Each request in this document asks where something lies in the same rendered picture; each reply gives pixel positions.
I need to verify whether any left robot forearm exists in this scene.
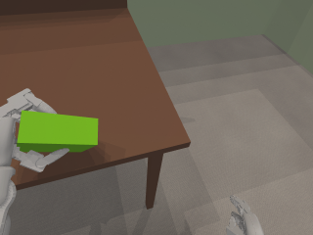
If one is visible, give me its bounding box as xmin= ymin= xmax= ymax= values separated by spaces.
xmin=0 ymin=166 xmax=17 ymax=235

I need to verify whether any sponge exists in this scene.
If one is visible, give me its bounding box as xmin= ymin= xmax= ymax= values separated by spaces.
xmin=17 ymin=110 xmax=99 ymax=153

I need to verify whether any right robot hand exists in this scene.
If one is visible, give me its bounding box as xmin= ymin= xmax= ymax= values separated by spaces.
xmin=226 ymin=195 xmax=264 ymax=235

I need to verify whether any table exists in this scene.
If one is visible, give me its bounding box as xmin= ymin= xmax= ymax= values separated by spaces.
xmin=0 ymin=0 xmax=191 ymax=210

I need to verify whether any left robot hand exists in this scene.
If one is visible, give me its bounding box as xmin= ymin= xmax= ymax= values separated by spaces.
xmin=0 ymin=88 xmax=69 ymax=172

